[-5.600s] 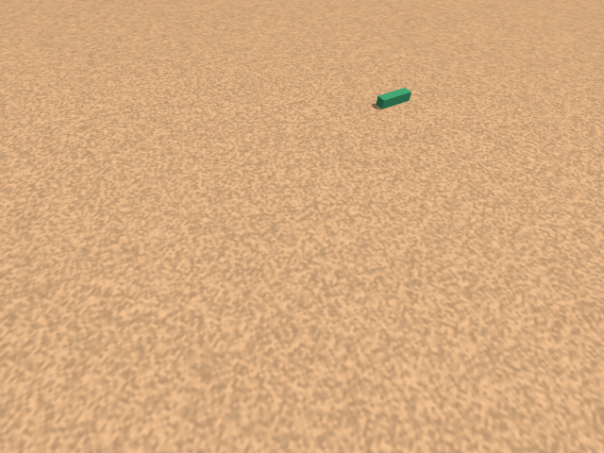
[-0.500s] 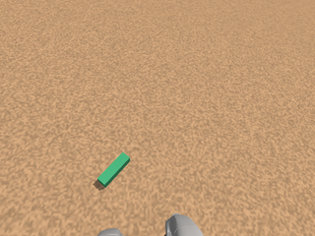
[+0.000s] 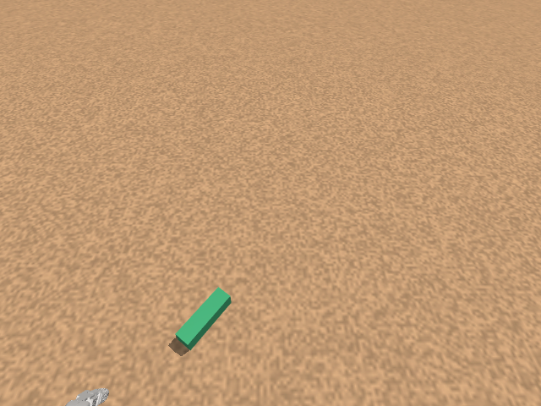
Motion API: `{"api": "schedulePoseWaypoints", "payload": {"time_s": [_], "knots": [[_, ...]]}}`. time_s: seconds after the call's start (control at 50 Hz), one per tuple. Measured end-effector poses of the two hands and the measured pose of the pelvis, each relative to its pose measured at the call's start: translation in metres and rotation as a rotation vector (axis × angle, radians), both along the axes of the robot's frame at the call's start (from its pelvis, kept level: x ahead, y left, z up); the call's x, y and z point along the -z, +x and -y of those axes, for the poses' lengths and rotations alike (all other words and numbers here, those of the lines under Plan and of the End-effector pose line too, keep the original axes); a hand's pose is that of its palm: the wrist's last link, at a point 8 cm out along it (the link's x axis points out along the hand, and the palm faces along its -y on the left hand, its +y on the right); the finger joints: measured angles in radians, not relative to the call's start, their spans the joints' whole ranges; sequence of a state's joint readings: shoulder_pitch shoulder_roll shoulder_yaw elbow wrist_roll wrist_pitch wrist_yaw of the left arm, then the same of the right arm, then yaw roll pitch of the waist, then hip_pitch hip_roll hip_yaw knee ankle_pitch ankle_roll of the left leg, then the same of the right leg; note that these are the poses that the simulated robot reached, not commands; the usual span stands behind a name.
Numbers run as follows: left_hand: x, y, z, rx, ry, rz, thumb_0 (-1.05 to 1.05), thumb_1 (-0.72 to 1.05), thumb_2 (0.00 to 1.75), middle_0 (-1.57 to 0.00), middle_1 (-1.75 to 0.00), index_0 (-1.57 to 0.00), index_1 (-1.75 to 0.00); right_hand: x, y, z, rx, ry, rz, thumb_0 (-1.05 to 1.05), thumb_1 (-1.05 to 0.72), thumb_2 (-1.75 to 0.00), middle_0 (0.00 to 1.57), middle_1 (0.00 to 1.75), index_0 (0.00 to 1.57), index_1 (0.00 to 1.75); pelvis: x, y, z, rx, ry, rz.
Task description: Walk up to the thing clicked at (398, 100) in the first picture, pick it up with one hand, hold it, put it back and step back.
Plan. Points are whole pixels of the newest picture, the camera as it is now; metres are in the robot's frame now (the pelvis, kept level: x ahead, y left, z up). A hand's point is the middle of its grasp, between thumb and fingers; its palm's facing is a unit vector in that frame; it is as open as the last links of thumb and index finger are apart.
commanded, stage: walk up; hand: left
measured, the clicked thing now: (204, 317) +0.53 +0.22 -0.74
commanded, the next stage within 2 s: stand in 1.18 s
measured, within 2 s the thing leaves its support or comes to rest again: neither
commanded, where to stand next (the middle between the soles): +0.12 +0.00 m, yaw +2 degrees
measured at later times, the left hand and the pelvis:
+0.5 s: hand out of the picture +0.09 +0.26 -0.15, palm faces +0.01 -0.95 -0.33, open 7.4 cm; pelvis +0.02 +0.01 +0.01, yaw +1 degrees
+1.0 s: hand out of the picture +0.11 +0.25 -0.15, palm faces +0.00 -0.95 -0.31, open 7.4 cm; pelvis +0.03 +0.01 +0.01, yaw +0 degrees
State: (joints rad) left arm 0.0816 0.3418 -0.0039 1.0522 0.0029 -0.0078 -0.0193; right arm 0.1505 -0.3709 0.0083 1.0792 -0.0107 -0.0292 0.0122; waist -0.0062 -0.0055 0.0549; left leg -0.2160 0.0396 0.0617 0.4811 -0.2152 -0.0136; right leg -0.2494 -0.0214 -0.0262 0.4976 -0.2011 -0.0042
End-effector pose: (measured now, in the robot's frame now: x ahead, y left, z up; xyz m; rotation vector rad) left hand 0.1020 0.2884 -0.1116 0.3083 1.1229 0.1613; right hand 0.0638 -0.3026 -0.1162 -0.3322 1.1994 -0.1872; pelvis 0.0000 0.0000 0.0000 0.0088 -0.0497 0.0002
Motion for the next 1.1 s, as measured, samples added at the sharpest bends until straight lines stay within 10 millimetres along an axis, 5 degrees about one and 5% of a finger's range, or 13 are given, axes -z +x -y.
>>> {"api": "schedulePoseWaypoints", "payload": {"time_s": [0.22,0.66,1.1], "knots": [[0.006,-0.004,-0.004,-0.028,-0.027,-0.066,0.01,0.91,0.90,-0.20,-0.30,-0.21,-0.30,-0.014,-0.001,0.006,0.022,-0.048,-0.047,0.01,-0.90,-0.90,0.21,0.30,0.21,0.30,-0.008,0.010,-0.005,-0.003,-0.008,-0.008],[-0.002,-0.018,-0.016,-0.091,0.008,-0.127,0.01,0.91,0.90,-0.20,-0.30,-0.20,-0.30,-0.009,0.058,-0.019,-0.017,0.017,0.022,0.01,-0.90,-0.90,0.21,0.30,0.21,0.30,-0.012,0.026,-0.008,-0.014,-0.009,-0.013],[0.000,0.002,-0.010,-0.058,-0.005,-0.104,0.01,0.91,0.90,-0.20,-0.30,-0.20,-0.30,-0.011,0.041,-0.011,0.026,-0.004,-0.018,0.01,-0.90,-0.90,0.21,0.30,0.21,0.30,-0.012,0.033,-0.008,-0.007,-0.010,-0.014]]}}
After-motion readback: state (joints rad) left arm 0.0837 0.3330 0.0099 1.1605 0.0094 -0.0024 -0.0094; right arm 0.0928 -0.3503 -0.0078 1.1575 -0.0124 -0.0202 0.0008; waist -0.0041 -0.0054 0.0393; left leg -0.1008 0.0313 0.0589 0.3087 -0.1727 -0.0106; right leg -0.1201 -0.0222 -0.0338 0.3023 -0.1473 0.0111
